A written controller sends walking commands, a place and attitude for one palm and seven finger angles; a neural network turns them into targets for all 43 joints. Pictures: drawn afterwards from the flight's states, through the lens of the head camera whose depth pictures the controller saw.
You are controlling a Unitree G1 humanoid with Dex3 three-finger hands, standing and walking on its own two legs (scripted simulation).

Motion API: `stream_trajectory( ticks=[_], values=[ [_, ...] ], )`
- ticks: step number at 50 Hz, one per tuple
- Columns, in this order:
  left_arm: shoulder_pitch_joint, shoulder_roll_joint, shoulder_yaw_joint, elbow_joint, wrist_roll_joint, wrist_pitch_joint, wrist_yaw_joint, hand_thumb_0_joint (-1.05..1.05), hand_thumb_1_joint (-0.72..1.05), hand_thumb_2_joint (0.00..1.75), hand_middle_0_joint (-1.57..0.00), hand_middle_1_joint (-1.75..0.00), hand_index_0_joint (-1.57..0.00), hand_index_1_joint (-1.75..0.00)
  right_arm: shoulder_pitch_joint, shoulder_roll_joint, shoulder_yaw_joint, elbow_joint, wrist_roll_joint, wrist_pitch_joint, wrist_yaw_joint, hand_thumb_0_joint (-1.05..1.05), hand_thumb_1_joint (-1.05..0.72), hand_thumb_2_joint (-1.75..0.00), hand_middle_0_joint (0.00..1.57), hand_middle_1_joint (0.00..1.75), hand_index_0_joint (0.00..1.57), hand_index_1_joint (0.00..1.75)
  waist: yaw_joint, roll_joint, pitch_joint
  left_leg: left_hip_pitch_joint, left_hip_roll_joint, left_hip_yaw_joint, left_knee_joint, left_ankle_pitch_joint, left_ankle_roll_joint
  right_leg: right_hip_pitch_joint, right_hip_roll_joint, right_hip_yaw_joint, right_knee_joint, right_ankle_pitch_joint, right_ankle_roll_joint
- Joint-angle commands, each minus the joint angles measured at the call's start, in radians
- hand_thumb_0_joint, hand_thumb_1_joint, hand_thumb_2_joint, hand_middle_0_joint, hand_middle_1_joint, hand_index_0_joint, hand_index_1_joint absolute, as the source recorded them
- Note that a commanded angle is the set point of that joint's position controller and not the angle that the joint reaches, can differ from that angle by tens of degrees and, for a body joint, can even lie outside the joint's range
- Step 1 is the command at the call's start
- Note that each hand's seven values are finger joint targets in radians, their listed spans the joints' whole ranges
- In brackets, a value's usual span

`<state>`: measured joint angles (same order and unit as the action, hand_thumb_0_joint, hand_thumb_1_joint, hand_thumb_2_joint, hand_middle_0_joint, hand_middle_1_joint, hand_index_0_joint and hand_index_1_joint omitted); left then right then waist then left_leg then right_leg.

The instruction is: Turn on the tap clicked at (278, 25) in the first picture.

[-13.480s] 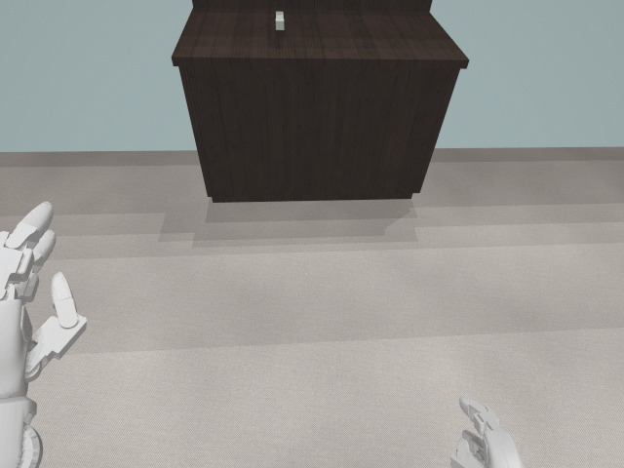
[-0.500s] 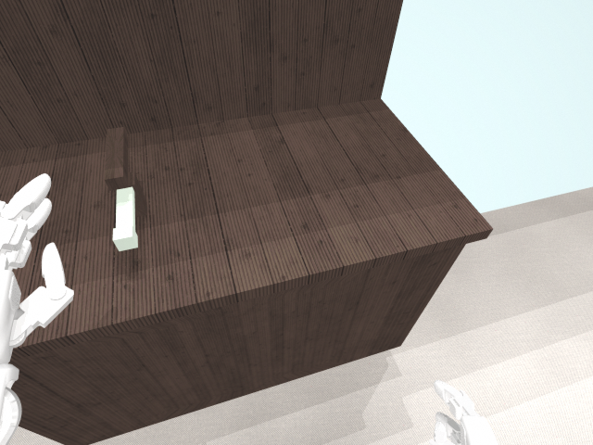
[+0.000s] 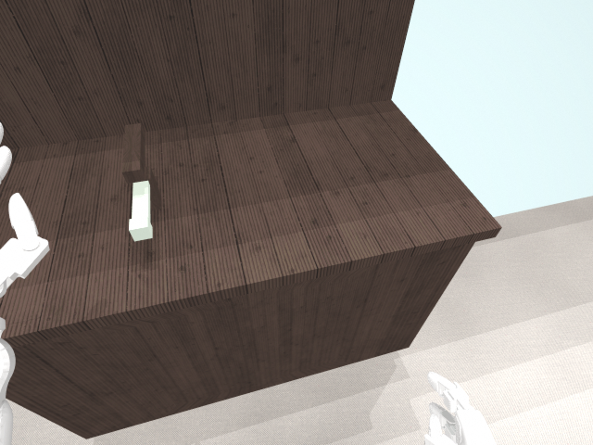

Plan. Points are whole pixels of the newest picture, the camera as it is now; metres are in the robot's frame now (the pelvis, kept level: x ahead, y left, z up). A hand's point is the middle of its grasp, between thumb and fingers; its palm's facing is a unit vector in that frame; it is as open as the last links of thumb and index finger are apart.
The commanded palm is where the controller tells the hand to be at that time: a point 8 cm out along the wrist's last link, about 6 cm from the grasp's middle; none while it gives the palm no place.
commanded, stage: come to a stop and stand still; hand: left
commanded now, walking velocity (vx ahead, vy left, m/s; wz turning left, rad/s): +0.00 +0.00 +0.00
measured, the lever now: (141, 228) +0.40 +0.30 +0.03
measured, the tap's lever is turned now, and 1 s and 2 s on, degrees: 0 0 0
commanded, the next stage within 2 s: look again from close up in 0.50 s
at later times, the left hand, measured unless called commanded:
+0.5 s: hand (85, 244) +0.26 +0.26 +0.17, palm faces +0.40 -0.85 -0.35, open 7.4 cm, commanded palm +0.19 +0.30 +0.19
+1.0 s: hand (82, 251) +0.25 +0.26 +0.17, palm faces +0.41 -0.85 -0.33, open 7.4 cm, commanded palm +0.19 +0.30 +0.19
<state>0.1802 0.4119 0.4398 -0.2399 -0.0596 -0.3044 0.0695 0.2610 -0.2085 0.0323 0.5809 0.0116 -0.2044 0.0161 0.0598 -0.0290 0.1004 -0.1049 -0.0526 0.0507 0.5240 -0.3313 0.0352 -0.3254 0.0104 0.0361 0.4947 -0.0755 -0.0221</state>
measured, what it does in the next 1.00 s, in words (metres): stands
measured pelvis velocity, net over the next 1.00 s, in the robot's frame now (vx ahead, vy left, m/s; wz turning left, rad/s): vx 0.03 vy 0.01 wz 0.02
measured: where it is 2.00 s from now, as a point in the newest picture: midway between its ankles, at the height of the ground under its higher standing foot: outside the picture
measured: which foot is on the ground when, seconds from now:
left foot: down 0.00-1.00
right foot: down 0.00-1.00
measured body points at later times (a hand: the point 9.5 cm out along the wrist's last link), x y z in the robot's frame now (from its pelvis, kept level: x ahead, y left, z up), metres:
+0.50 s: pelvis +0.04 +0.01 +0.01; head +0.06 +0.03 +0.45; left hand +0.23 +0.31 +0.19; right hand +0.23 -0.21 -0.05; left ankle -0.02 +0.10 -0.73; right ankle +0.12 -0.10 -0.73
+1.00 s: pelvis +0.03 +0.01 +0.01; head +0.05 +0.04 +0.46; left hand +0.22 +0.31 +0.19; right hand +0.21 -0.20 -0.07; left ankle -0.02 +0.10 -0.73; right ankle +0.12 -0.10 -0.73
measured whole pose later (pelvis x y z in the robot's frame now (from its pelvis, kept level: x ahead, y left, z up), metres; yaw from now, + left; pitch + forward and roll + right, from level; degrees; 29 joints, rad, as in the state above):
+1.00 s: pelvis +0.03 +0.01 +0.01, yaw +1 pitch -3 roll +0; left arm 0.36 0.34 0.34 -0.43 -0.02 -0.24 0.10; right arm 0.23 -0.18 0.03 0.58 0.00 -0.14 0.00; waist 0.03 -0.05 0.09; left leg -0.06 -0.04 0.02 0.46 -0.34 0.05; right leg -0.26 0.02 0.01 0.41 -0.09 0.00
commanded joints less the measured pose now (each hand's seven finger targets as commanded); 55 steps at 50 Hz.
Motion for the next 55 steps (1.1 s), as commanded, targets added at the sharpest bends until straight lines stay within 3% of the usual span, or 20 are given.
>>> stream_trajectory(
  ticks=[1,3,4,5,6,8,11,15,21,25,26,35,36,40,50,51,52,53,54,55],
  values=[
    [0.087,0.112,0.003,-0.241,0.0,-0.054,0.014,0.0,0.9,0.9,-0.2,-0.3,-0.2,-0.3,-0.078,-0.12,-0.062,-0.156,0.025,-0.053,-0.001,0.0,-0.9,-0.9,0.2,0.3,0.2,0.3,-0.002,-0.031,-0.08,-0.336,0.124,-0.077,-0.242,-0.1,0.018,0.305,-0.042,0.062,-0.007,-0.135,0.007],
    [0.042,0.145,0.042,-0.246,0.002,-0.056,0.022,0.0,0.9,0.9,-0.2,-0.3,-0.2,-0.3,-0.077,-0.116,-0.063,-0.16,0.016,-0.054,-0.016,0.0,-0.9,-0.9,0.2,0.3,0.2,0.3,-0.004,-0.153,-0.093,-0.317,0.108,-0.093,-0.217,-0.109,0.016,0.281,-0.052,0.088,-0.069,-0.195,0.014],
    [0.025,0.15,0.052,-0.252,0.005,-0.061,0.022,0.0,0.9,0.9,-0.2,-0.3,-0.2,-0.3,-0.079,-0.115,-0.063,-0.157,0.011,-0.056,-0.021,0.0,-0.9,-0.9,0.2,0.3,0.2,0.3,-0.009,-0.15,-0.1,-0.289,0.092,-0.087,-0.201,-0.111,0.013,0.255,-0.062,0.113,-0.109,-0.236,0.01],
    [0.002,0.158,0.06,-0.278,0.008,-0.067,0.022,0.0,0.9,0.9,-0.2,-0.3,-0.2,-0.3,-0.084,-0.114,-0.063,-0.155,0.006,-0.059,-0.025,0.0,-0.9,-0.9,0.2,0.3,0.2,0.3,-0.013,-0.119,-0.106,-0.259,0.08,-0.086,-0.193,-0.11,0.012,0.229,-0.068,0.135,-0.136,-0.268,0.005],
    [-0.044,0.199,0.083,-0.334,0.013,-0.073,0.024,0.0,0.9,0.9,-0.2,-0.3,-0.2,-0.3,-0.098,-0.112,-0.058,-0.149,0.005,-0.06,-0.027,0.0,-0.9,-0.9,0.2,0.3,0.2,0.3,-0.017,-0.021,-0.106,-0.221,0.073,-0.08,-0.199,-0.073,0.008,0.202,-0.067,0.135,-0.13,-0.241,-0.004],
    [-0.043,0.168,0.062,-0.35,0.02,-0.082,0.025,0.0,0.9,0.9,-0.2,-0.3,-0.2,-0.3,-0.096,-0.101,-0.055,-0.146,-0.001,-0.068,-0.03,0.0,-0.9,-0.9,0.2,0.3,0.2,0.3,-0.017,0.092,-0.145,-0.215,0.088,-0.088,-0.21,-0.01,0.005,0.258,-0.065,0.103,-0.079,-0.142,-0.008],
    [-0.007,0.151,0.052,-0.39,0.02,-0.08,0.028,0.0,0.9,0.9,-0.2,-0.3,-0.2,-0.3,-0.105,-0.094,-0.054,-0.146,0.001,-0.075,-0.022,0.0,-0.9,-0.9,0.2,0.3,0.2,0.3,-0.017,0.094,-0.194,-0.173,0.084,-0.075,-0.18,0.112,-0.016,0.301,-0.065,0.078,-0.051,0.014,-0.01],
    [0.082,0.101,0.018,-0.363,0.017,-0.069,0.031,0.0,0.9,0.9,-0.2,-0.3,-0.2,-0.3,-0.085,-0.106,-0.071,-0.141,-0.001,-0.064,-0.017,0.0,-0.9,-0.9,0.2,0.3,0.2,0.3,-0.024,0.055,-0.199,-0.16,0.087,-0.068,-0.151,0.219,-0.037,0.321,-0.073,0.073,-0.051,0.142,-0.015],
    [0.136,0.123,0.044,-0.381,0.015,-0.05,0.036,0.0,0.9,0.9,-0.2,-0.3,-0.2,-0.3,-0.106,-0.108,-0.074,-0.147,0.005,-0.026,-0.017,0.0,-0.9,-0.9,0.2,0.3,0.2,0.3,-0.033,0.057,-0.208,-0.135,0.1,-0.062,-0.135,0.357,-0.066,0.326,-0.067,0.037,-0.024,0.286,-0.015],
    [0.12,0.109,0.025,-0.407,0.017,-0.04,0.039,0.0,0.9,0.9,-0.2,-0.3,-0.2,-0.3,-0.11,-0.112,-0.076,-0.164,0.002,-0.007,-0.024,0.0,-0.9,-0.9,0.2,0.3,0.2,0.3,-0.032,0.079,-0.197,-0.151,0.112,-0.07,-0.152,0.341,-0.065,0.33,-0.06,0.03,-0.018,0.25,-0.01],
    [0.103,0.127,0.036,-0.444,0.016,-0.038,0.04,0.0,0.9,0.9,-0.2,-0.3,-0.2,-0.3,-0.129,-0.107,-0.07,-0.163,0.004,-0.005,-0.025,0.0,-0.9,-0.9,0.2,0.3,0.2,0.3,-0.033,0.114,-0.193,-0.13,0.11,-0.064,-0.152,0.367,-0.068,0.313,-0.055,0.021,-0.017,0.263,-0.01],
    [0.074,0.094,0.0,-0.414,0.027,-0.013,0.047,0.0,0.9,0.9,-0.2,-0.3,-0.2,-0.3,-0.121,-0.111,-0.067,-0.164,-0.004,0.008,-0.031,0.0,-0.9,-0.9,0.2,0.3,0.2,0.3,-0.03,0.078,-0.172,-0.183,0.114,-0.075,-0.184,0.231,-0.048,0.341,-0.046,0.022,-0.042,0.172,0.0],
    [0.068,0.102,0.003,-0.441,0.025,-0.011,0.046,0.0,0.9,0.9,-0.2,-0.3,-0.2,-0.3,-0.134,-0.11,-0.064,-0.165,0.0,0.006,-0.03,0.0,-0.9,-0.9,0.2,0.3,0.2,0.3,-0.032,0.103,-0.169,-0.159,0.108,-0.07,-0.189,0.246,-0.053,0.321,-0.039,0.02,-0.042,0.179,-0.001],
    [0.069,0.081,-0.018,-0.391,0.029,-0.001,0.045,0.0,0.9,0.9,-0.2,-0.3,-0.2,-0.3,-0.121,-0.111,-0.062,-0.164,-0.004,0.011,-0.03,0.0,-0.9,-0.9,0.2,0.3,0.2,0.3,-0.028,0.067,-0.14,-0.213,0.112,-0.077,-0.209,0.134,-0.033,0.334,-0.04,0.031,-0.067,0.09,0.006],
    [0.102,0.097,0.003,-0.419,0.033,-0.006,0.046,0.0,0.9,0.9,-0.2,-0.3,-0.2,-0.3,-0.121,-0.113,-0.067,-0.166,-0.004,0.008,-0.029,0.0,-0.9,-0.9,0.2,0.3,0.2,0.3,-0.026,0.074,-0.152,-0.232,0.103,-0.077,-0.215,0.148,-0.037,0.378,-0.037,0.023,-0.064,0.127,0.005],
    [-0.843,0.902,0.222,-0.847,0.058,-0.152,0.061,0.0,0.9,0.9,-0.2,-0.3,-0.2,-0.3,0.088,-0.208,0.161,-0.308,0.052,0.038,-0.095,0.0,-0.9,-0.9,0.2,0.3,0.2,0.3,-0.124,0.528,-0.127,-0.426,0.14,-0.198,-0.148,0.354,-0.004,0.321,0.053,-0.028,0.169,-0.198,0.07],
    [-0.482,0.445,0.263,-0.183,0.172,0.076,0.026,0.0,0.9,0.9,-0.2,-0.3,-0.2,-0.3,-0.115,-0.128,-0.068,-0.093,-0.066,0.014,-0.081,0.0,-0.9,-0.9,0.2,0.3,0.2,0.3,0.057,0.313,-0.345,-0.163,0.066,-0.097,-0.057,0.532,-0.102,0.283,-0.007,-0.036,0.105,-0.099,-0.044],
    [-0.231,0.231,0.065,-0.071,-0.019,0.175,-0.014,0.0,0.9,0.9,-0.2,-0.3,-0.2,-0.3,-0.068,-0.194,-0.088,-0.132,-0.04,0.014,-0.023,0.0,-0.9,-0.9,0.2,0.3,0.2,0.3,0.01,0.216,-0.336,-0.166,0.053,-0.097,-0.039,0.83,-0.15,0.224,0.013,-0.111,0.036,0.068,-0.059],
    [-0.308,0.153,0.082,-0.267,-0.111,0.204,-0.067,0.0,0.9,0.9,-0.2,-0.3,-0.2,-0.3,-0.062,-0.213,-0.092,-0.103,-0.044,-0.006,-0.009,0.0,-0.9,-0.9,0.2,0.3,0.2,0.3,0.01,0.161,-0.39,-0.037,0.055,-0.069,0.023,0.891,-0.152,0.216,0.033,-0.097,0.009,0.224,-0.044],
    [-0.13,0.17,0.111,-0.15,-0.162,0.264,-0.112,0.0,0.9,0.9,-0.2,-0.3,-0.2,-0.3,-0.048,-0.213,-0.099,-0.067,-0.029,-0.008,-0.015,0.0,-0.9,-0.9,0.2,0.3,0.2,0.3,0.027,0.121,-0.36,-0.064,0.062,-0.074,-0.006,0.836,-0.149,0.23,0.025,-0.102,0.015,0.2,-0.037]
  ],
)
